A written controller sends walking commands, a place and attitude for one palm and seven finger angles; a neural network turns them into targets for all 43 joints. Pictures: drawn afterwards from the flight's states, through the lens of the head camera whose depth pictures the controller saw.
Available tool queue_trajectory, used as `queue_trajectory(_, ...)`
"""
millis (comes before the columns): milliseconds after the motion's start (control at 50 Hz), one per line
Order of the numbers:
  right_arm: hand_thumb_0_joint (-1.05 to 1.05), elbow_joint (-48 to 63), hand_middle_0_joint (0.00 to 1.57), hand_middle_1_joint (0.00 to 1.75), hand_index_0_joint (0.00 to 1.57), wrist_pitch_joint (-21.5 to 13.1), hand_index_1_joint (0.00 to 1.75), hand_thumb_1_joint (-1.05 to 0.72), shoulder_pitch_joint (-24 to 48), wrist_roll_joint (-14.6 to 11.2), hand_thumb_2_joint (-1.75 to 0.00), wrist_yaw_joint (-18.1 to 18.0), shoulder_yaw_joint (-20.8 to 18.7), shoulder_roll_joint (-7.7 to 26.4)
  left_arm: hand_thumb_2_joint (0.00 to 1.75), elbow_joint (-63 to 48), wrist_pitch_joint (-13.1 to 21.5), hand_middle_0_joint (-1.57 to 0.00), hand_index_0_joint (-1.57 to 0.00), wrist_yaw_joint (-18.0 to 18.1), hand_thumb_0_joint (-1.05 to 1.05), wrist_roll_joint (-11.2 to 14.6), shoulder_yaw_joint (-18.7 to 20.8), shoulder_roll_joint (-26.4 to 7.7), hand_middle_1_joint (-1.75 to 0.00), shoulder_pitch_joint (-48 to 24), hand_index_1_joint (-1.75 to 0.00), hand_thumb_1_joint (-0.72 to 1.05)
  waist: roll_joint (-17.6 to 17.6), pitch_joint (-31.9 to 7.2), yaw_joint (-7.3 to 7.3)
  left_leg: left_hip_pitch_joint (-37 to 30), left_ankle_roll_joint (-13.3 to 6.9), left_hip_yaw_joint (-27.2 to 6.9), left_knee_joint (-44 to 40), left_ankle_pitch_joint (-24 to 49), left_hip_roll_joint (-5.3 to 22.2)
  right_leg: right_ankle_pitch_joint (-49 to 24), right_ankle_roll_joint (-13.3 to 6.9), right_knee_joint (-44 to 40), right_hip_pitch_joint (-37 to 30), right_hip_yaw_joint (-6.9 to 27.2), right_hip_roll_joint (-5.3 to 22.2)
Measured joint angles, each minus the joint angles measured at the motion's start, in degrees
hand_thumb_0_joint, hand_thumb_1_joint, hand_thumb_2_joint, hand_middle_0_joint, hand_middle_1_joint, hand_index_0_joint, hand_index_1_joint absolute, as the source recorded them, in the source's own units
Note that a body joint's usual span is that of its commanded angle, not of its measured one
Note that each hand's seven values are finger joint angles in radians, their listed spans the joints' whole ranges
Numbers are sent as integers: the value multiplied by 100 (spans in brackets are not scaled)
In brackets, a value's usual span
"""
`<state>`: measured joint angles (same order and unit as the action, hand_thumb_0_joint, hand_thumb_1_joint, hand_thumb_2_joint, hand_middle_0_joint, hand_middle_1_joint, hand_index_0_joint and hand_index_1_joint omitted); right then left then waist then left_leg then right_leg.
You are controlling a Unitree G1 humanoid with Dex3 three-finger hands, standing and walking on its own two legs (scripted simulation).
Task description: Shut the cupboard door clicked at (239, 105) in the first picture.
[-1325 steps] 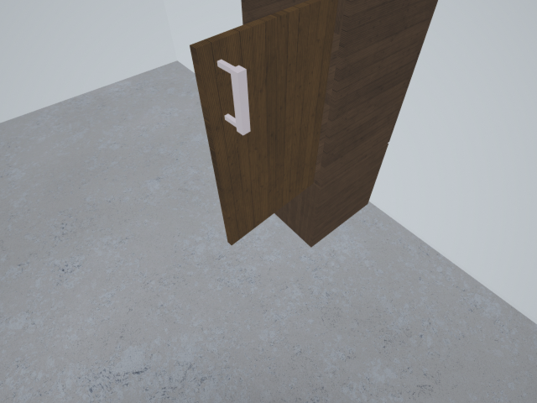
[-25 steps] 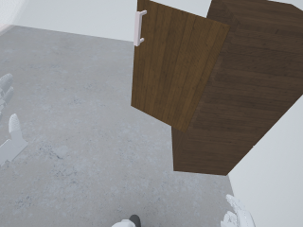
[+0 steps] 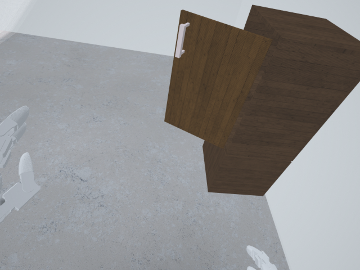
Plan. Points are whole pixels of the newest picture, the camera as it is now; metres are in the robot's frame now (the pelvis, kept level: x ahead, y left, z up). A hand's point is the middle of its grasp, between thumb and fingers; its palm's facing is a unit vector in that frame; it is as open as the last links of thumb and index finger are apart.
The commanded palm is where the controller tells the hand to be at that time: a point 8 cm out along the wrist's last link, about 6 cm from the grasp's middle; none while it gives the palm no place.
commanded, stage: stop stepping back and stand still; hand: left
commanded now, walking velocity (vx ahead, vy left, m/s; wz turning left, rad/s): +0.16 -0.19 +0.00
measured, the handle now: (182, 40) +0.94 +0.05 +0.12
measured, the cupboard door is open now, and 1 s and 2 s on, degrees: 62 62 62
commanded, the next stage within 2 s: let the arm hang, fingers relaxed in 1.00 s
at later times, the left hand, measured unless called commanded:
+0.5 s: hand out of the picture +0.16 +0.34 +0.17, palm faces +0.42 -0.78 -0.45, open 7.4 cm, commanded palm +0.10 +0.38 +0.15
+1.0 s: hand out of the picture +0.21 +0.33 +0.14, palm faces +0.39 -0.78 -0.49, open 7.4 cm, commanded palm +0.14 +0.37 +0.15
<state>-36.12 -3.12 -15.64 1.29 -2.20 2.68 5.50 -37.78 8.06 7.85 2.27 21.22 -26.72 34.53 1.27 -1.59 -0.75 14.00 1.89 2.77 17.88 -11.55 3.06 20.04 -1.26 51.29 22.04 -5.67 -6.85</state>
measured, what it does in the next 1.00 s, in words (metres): steps on the spot: right foot, then left foot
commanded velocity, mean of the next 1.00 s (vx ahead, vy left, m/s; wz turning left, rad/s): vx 0.03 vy -0.08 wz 0.00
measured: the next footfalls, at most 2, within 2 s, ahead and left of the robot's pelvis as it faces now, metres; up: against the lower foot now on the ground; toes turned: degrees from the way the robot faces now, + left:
right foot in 0.12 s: -0.03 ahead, -0.09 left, -0.02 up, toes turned -2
left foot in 0.28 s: +0.07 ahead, +0.20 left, -0.02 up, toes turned +5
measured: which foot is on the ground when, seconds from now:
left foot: down 0.00-0.08, up 0.10-0.26, down 0.28-1.00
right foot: up 0.00-0.10, down 0.12-0.28, up 0.30-0.58, down 0.60-1.00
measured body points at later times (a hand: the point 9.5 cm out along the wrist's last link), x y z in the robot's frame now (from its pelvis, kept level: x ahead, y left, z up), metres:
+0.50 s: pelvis -0.04 +0.08 -0.02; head -0.03 +0.11 +0.42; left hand +0.14 +0.38 +0.19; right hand +0.10 -0.13 -0.11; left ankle +0.03 +0.20 -0.76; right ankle -0.04 -0.03 -0.72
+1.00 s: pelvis +0.00 +0.07 -0.03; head +0.00 +0.08 +0.42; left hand +0.18 +0.37 +0.17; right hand +0.16 -0.18 -0.11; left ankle +0.03 +0.20 -0.76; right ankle -0.07 -0.03 -0.76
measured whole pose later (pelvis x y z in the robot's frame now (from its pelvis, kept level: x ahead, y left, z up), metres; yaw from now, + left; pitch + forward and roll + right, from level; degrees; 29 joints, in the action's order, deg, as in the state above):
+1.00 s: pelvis +0.00 +0.07 -0.03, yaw -1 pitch +2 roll -1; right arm -34.6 -2.9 -11.6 -1.3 -4.6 -1.0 12.6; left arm -28.4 11.0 9.2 3.4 25.5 -25.9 33.3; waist 0.2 -1.7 -1.8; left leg 19.3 0.6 4.9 32.1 -14.1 4.1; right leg 20.6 -1.1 28.2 9.1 -4.0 -0.9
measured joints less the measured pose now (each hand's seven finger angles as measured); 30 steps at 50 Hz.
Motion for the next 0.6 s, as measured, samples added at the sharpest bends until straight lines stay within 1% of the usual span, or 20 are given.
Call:
queue_trajectory(40,1,19,21,30,20,80,30,-90,-38,21,-90,-98,-72,40,90,12,-36,-21,-21,5,1,46,53,-229,-30,125,-30,89,-161,-65,29,-94,242,39,-418,216,30,308,-55,-766,-490,-268,-73)
queue_trajectory(60,1,44,21,30,20,105,30,-90,-44,11,-90,-139,-124,79,90,77,-82,-22,-21,13,1,84,113,-356,-30,114,-30,89,-238,-78,21,-15,404,62,-386,263,26,551,-127,-1263,-815,-415,-102)
queue_trajectory(80,1,75,21,30,20,113,30,-90,-37,-36,-90,-163,-164,118,90,145,-132,-22,-21,33,1,107,217,-530,-30,74,-30,89,-208,-88,18,257,492,165,40,-60,-38,688,-296,-1823,-1147,-504,-51)
queue_trajectory(100,1,131,21,30,20,114,30,-90,-11,-108,-90,-163,-179,148,90,163,-174,-22,-21,64,1,125,397,-754,-30,33,-30,89,16,-103,61,780,445,286,1067,-598,-239,622,-574,-2288,-1370,-321,135)
queue_trajectory(120,1,231,21,30,20,108,30,-90,36,-135,-90,-146,-174,216,90,158,-166,-22,-21,112,1,136,627,-925,-30,2,-30,89,324,-125,177,1386,313,350,2378,-1039,-483,555,-927,-2668,-1484,135,436)
queue_trajectory(140,1,205,21,30,20,105,30,-90,186,-115,-90,-117,-193,394,90,221,-120,-22,-21,133,1,145,705,-817,-30,-162,-30,89,261,-60,342,1841,209,215,3521,-1272,-403,-76,-888,-2567,-1275,294,528)
queue_trajectory(160,1,85,21,30,20,144,30,-90,350,-80,-90,-87,-221,552,90,357,-24,-22,-22,157,1,148,699,-620,-30,-359,-30,89,59,60,403,1995,128,-17,4171,-1393,-213,-211,-577,-2113,-1084,322,470)
queue_trajectory(180,1,-43,21,30,20,186,30,-90,414,-81,-90,-72,-265,620,90,531,57,-22,-22,186,1,140,650,-463,-30,-540,-30,89,-37,104,372,1988,52,-168,4400,-1415,-77,-97,-288,-1800,-1028,305,471)
queue_trajectory(200,1,-144,21,30,20,229,30,-90,393,-106,-90,-77,-308,642,90,687,72,-22,-22,213,1,130,561,-296,-30,-710,-30,89,-46,78,329,1888,-2,-229,4370,-1373,29,73,-137,-1641,-1045,275,525)
queue_trajectory(220,1,-209,21,30,20,262,30,-90,337,-132,-90,-106,-329,649,90,787,43,-22,-22,239,1,119,474,-111,-30,-845,-30,89,5,26,300,1706,-51,-226,4142,-1364,118,231,-66,-1544,-1070,270,610)
queue_trajectory(260,1,-219,20,30,20,251,30,-90,207,-149,-90,-206,-324,706,90,817,-15,-21,-21,302,1,96,323,255,-30,-992,-30,89,100,-55,190,1136,-106,-177,3163,-1257,209,490,-10,-1288,-1063,252,807)
queue_trajectory(280,1,-130,20,30,20,194,30,-90,144,-152,-90,-249,-331,792,90,739,-24,-21,-21,324,1,94,259,404,-30,-1018,-30,89,38,-85,125,873,-159,-226,2559,-1189,249,649,-15,-1034,-952,233,844)
queue_trajectory(300,1,-110,20,30,20,125,30,-91,185,-147,-90,-283,-366,794,90,686,4,-21,-21,337,1,94,239,483,-30,-1070,-30,89,60,-9,59,932,-173,-213,2579,-931,181,885,9,-674,-792,326,875)
queue_trajectory(340,1,-154,20,30,20,15,30,-91,342,-114,-90,-284,-369,604,90,674,131,-21,-21,296,1,107,329,430,-30,-1065,-30,89,209,224,-4,935,-203,-82,2718,-716,83,1031,78,168,-413,621,753)
queue_trajectory(360,1,-161,20,30,20,-36,30,-91,366,-84,-90,-246,-346,476,90,648,159,-21,-21,243,1,110,392,337,-30,-1031,-30,89,265,294,-44,885,-213,-56,2613,-625,63,923,111,509,-227,669,661)
queue_trajectory(400,1,-146,20,30,20,-107,30,-91,335,-47,-90,-133,-264,255,90,532,225,-21,-21,152,1,81,519,133,-30,-918,-30,89,302,373,-81,763,-223,-53,2229,-400,81,566,157,778,51,577,536)
queue_trajectory(460,1,-84,20,30,20,-111,30,-91,208,-29,-90,22,-153,97,90,310,331,-21,-21,75,1,67,647,-34,-30,-610,-30,89,112,376,-37,612,-198,-74,1615,-78,238,307,185,118,38,248,435)
queue_trajectory(520,1,14,20,30,20,-25,30,-90,66,-51,-90,66,-102,84,90,289,328,-21,-21,57,1,81,668,-81,-30,-257,-30,89,-178,286,35,538,-186,-49,1206,92,382,336,174,-994,-394,-1,358)
queue_trajectory(560,1,66,21,30,20,38,30,-90,9,-75,-90,41,-79,108,90,387,227,-21,-21,64,1,95,655,-117,-30,-69,-30,89,-264,215,64,543,-163,0,1117,128,372,327,163,-1816,-836,-57,350)
queue_trajectory(600,1,113,21,30,20,74,30,-90,6,-83,-90,-1,-59,134,90,517,120,-21,-21,73,1,97,676,-193,-30,37,-30,89,-153,139,89,661,-146,125,1245,68,223,78,67,-2521,-1220,85,457)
